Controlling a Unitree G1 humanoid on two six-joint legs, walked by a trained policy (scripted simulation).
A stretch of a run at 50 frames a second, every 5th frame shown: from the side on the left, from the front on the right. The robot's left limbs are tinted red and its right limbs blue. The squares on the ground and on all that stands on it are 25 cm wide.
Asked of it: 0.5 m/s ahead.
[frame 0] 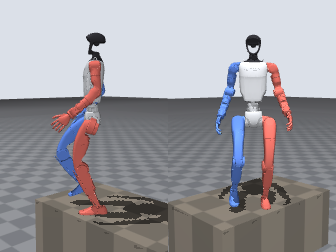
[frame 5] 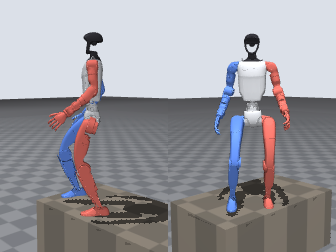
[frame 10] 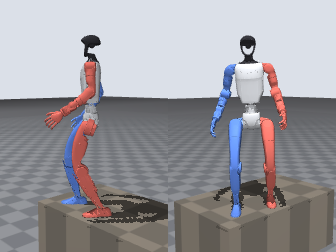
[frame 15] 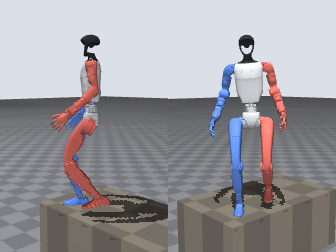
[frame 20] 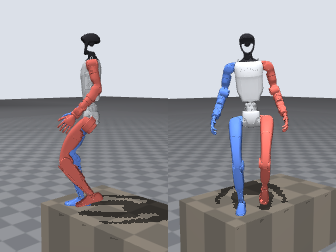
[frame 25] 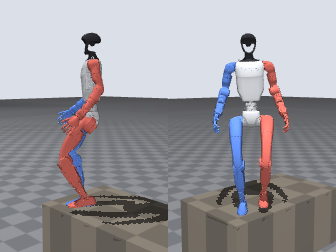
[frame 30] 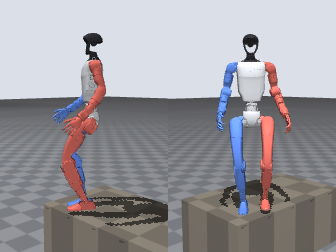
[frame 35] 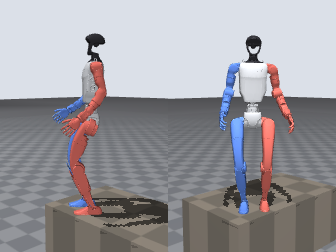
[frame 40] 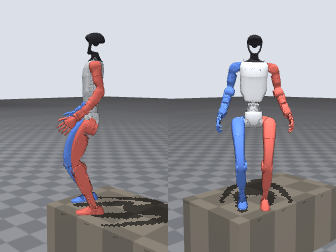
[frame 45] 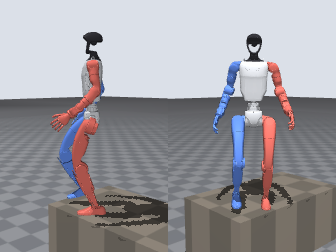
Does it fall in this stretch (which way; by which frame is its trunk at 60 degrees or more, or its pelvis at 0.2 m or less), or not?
no
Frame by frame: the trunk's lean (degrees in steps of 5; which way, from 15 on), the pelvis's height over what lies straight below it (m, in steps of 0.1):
0: 5, 0.8
5: 0, 0.8
10: 5, 0.7
15: 5, 0.8
20: 5, 0.8
25: 5, 0.8
30: 0, 0.8
35: 5, 0.8
40: 5, 0.8
45: 0, 0.8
